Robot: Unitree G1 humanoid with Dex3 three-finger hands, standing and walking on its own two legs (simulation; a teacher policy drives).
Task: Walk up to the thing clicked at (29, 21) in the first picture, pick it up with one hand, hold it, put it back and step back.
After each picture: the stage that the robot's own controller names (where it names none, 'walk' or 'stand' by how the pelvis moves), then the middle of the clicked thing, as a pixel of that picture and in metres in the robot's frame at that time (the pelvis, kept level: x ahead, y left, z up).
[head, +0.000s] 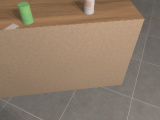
stand; (25, 13) +0.87 +0.34 +0.02
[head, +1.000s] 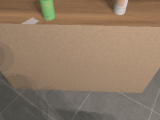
walk; (47, 7) +0.78 +0.23 +0.03
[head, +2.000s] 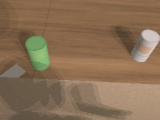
stand; (38, 54) +0.42 +0.19 +0.04
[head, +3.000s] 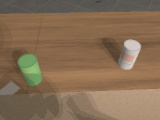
stand; (31, 70) +0.41 +0.21 +0.02
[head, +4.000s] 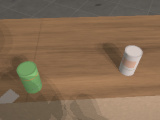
stand; (30, 78) +0.38 +0.20 +0.02
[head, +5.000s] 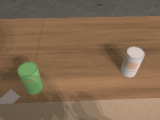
stand; (31, 78) +0.38 +0.20 +0.01
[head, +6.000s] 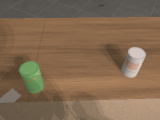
stand; (32, 77) +0.38 +0.20 +0.02
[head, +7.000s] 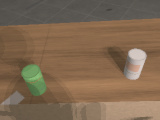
rise first; (34, 80) +0.38 +0.22 +0.02
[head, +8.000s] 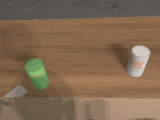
go down; (37, 74) +0.40 +0.21 +0.02
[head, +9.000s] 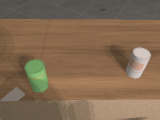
go down; (37, 76) +0.39 +0.19 +0.03
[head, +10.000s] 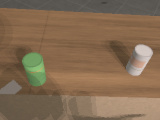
approach; (35, 70) +0.40 +0.19 +0.03
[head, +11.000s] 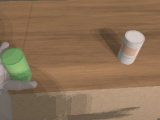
close; (18, 67) +0.39 +0.22 +0.06
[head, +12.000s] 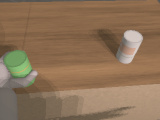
lift; (21, 69) +0.38 +0.20 +0.06
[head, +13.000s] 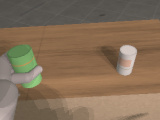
lift; (25, 66) +0.33 +0.18 +0.17
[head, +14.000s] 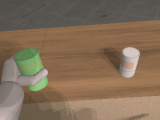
hold; (32, 69) +0.33 +0.17 +0.16
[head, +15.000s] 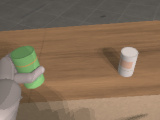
hold; (28, 67) +0.33 +0.18 +0.16
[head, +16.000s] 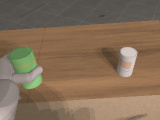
hold; (26, 68) +0.34 +0.18 +0.16
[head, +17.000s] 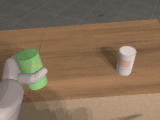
crouch; (32, 69) +0.34 +0.17 +0.15
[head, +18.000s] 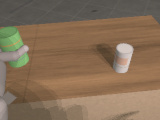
lower; (13, 47) +0.41 +0.22 +0.18
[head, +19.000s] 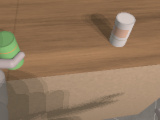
lower; (8, 51) +0.44 +0.22 +0.08
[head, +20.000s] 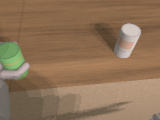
lower; (13, 61) +0.40 +0.21 +0.07
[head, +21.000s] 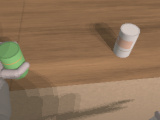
lower; (13, 61) +0.41 +0.21 +0.07
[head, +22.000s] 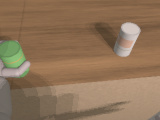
lower; (14, 60) +0.41 +0.21 +0.07
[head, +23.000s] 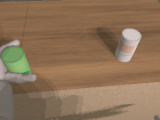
open; (17, 65) +0.40 +0.21 +0.06
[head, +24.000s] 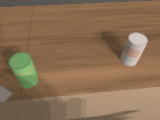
sink last; (25, 71) +0.38 +0.19 +0.06
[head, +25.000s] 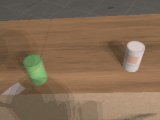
stand; (36, 70) +0.42 +0.22 +0.03
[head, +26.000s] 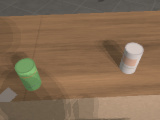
stand; (29, 75) +0.39 +0.21 +0.02
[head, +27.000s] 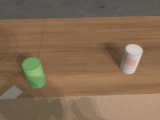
stand; (34, 73) +0.41 +0.20 +0.02
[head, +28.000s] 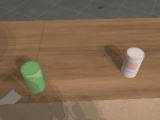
stand; (33, 77) +0.39 +0.20 +0.02
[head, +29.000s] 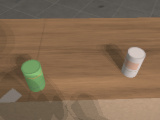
stand; (34, 76) +0.39 +0.19 +0.02
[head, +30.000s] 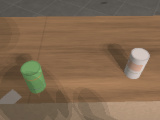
stand; (34, 77) +0.38 +0.19 +0.02
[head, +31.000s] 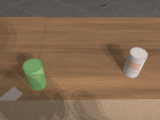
stand; (35, 75) +0.39 +0.19 +0.02
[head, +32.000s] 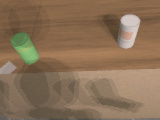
walk; (25, 49) +0.47 +0.25 +0.03
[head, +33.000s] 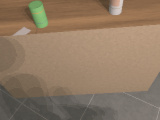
walk; (38, 14) +0.71 +0.26 +0.03
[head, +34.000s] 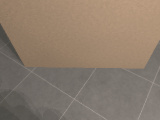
stand; out of the picture +1.00 +0.16 +0.04
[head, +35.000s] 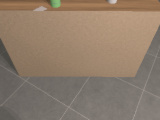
stand; out of the picture +1.02 +0.18 +0.01
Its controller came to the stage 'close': yes
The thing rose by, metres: 0.24
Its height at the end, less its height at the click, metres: +0.00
